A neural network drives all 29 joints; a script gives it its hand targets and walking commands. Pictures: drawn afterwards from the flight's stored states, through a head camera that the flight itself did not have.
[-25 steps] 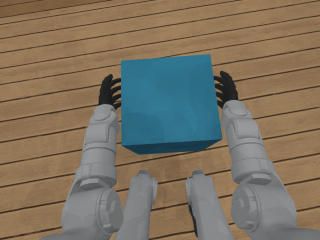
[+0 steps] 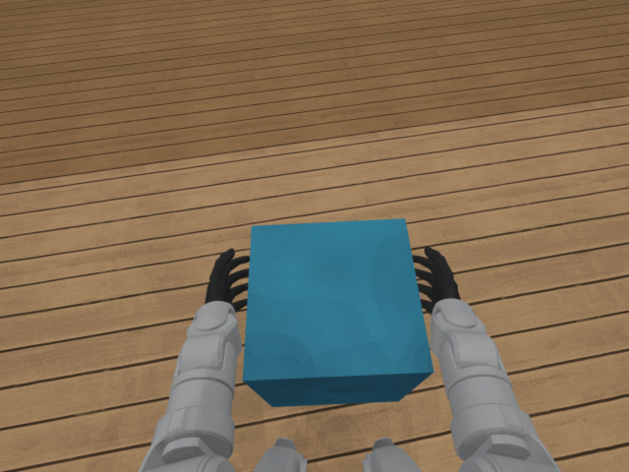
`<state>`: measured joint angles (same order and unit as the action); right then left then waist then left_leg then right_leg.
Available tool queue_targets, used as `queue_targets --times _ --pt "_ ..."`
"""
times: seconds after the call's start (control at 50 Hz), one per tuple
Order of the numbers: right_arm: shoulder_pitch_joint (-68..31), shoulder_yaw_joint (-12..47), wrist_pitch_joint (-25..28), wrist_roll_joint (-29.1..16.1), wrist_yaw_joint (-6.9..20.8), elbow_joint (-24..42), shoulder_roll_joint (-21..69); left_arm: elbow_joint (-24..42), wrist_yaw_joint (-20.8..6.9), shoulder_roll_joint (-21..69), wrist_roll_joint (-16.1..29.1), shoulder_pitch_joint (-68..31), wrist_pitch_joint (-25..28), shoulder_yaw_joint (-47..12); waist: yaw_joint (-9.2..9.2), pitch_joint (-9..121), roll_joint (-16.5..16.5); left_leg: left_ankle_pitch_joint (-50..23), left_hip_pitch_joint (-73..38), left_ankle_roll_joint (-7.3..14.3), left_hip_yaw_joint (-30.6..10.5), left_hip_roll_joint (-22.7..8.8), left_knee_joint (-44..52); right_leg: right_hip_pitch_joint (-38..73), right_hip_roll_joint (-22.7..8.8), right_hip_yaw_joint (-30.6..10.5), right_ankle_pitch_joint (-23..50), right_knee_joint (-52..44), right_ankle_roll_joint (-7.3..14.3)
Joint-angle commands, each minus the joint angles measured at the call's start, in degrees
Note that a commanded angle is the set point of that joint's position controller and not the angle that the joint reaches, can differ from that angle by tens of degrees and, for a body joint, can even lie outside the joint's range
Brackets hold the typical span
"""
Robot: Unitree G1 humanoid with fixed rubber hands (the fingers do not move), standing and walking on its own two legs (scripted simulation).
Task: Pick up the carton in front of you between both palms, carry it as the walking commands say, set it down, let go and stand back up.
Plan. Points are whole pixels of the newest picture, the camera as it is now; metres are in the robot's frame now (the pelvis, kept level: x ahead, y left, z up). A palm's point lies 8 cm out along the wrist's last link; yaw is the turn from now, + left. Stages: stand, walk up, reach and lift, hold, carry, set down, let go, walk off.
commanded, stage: reach and lift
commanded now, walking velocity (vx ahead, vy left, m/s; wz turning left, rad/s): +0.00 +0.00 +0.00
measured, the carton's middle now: (332, 322) +0.35 +0.00 -0.10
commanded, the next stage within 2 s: hold in 1.44 s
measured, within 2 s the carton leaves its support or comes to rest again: neither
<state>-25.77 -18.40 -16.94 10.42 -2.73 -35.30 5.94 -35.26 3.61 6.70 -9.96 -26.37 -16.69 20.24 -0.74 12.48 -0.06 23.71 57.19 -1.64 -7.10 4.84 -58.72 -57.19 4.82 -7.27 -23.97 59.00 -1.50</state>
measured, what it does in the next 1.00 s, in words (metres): rises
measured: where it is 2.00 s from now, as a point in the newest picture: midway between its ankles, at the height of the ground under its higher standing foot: outside the picture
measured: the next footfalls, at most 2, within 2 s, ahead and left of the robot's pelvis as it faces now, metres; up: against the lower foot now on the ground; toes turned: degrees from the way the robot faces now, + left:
none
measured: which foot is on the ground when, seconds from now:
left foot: down 0.00-1.00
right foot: down 0.00-1.00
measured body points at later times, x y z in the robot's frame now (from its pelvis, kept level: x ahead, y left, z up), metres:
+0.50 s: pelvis +0.03 +0.00 +0.08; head -0.01 +0.00 +0.53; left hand +0.33 +0.15 +0.09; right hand +0.32 -0.15 +0.09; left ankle +0.04 +0.13 -0.66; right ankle +0.03 -0.13 -0.66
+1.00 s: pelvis +0.02 +0.00 +0.08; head -0.01 +0.00 +0.53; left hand +0.33 +0.16 +0.10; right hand +0.33 -0.15 +0.10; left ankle +0.04 +0.13 -0.66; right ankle +0.03 -0.13 -0.66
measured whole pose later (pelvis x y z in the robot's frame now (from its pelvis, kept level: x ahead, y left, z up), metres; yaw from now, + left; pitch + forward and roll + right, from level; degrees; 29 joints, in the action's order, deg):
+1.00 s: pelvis +0.02 +0.00 +0.08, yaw +0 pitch -4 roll +0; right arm -17.1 -16.0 -36.2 16.6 0.9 -20.4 9.2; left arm -21.0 -0.2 9.5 -16.9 -18.0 -35.6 17.3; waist 0.1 0.3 0.0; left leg 11.9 8.4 -0.6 -7.7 2.6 -24.2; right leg -8.4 2.4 -8.0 -12.1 24.3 -0.7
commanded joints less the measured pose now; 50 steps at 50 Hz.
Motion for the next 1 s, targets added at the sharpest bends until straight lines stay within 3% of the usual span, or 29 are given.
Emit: queue_targets --times 0.0,0.18,0.32,0.46,0.54,0.72,0.98 --pt "-28.3 32.9 0.4 -6.8 13.6 0.9 59.2 -1.8 -14.5 59.7 6.4 -25.8 -0.5 -33.8 0.03 27.7 0.4 -17.4 -22.9 0.8 3.2 2.5 11.6 23.3 2.5 3.0 17.4 -11.8 1.0" --pt "-19.5 36.4 -4.0 -7.8 14.2 6.1 59.1 3.2 -15.5 59.0 7.1 -16.9 -5.0 -37.1 0.08 18.8 0.5 -25.5 -37.5 1.0 2.1 1.3 23.7 38.1 1.3 1.8 26.0 -23.9 0.8" --pt "-15.0 39.3 -10.6 -9.3 15.0 12.8 58.6 10.0 -16.6 58.5 8.8 -12.9 -11.5 -40.3 0.51 10.6 0.1 -27.6 -47.3 0.6 2.3 0.6 32.0 47.6 0.4 2.0 27.8 -32.5 0.5" --pt "-15.3 34.8 -16.2 -7.5 16.1 13.1 56.9 10.3 -17.6 56.6 6.7 -13.2 -16.9 -35.8 0.76 -1.3 0.1 -17.7 -48.3 0.9 2.8 0.3 37.3 48.9 0.1 2.7 18.1 -37.6 0.8" --pt "-20.0 32.6 -16.5 -6.6 17.0 11.7 57.1 9.0 -18.3 57.2 5.7 -17.8 -17.2 -33.4 0.61 -2.7 0.0 -12.9 -47.9 1.2 3.1 0.0 37.3 47.9 -0.1 3.2 13.0 -37.6 1.2" --pt "-25.5 33.4 -16.1 -6.8 17.6 12.4 58.1 9.8 -18.7 58.9 6.5 -23.3 -16.9 -34.6 0.96 2.1 -0.2 -13.1 -50.1 1.0 3.4 -0.1 37.0 49.7 0.0 3.7 12.9 -37.1 1.3" --pt "-21.0 34.2 -17.8 -7.2 17.2 15.9 56.8 13.5 -18.1 57.3 6.6 -19.0 -18.5 -35.5 0.77 2.4 0.0 -20.1 -53.3 0.6 3.5 0.4 38.4 52.7 0.5 3.6 19.8 -38.7 0.8"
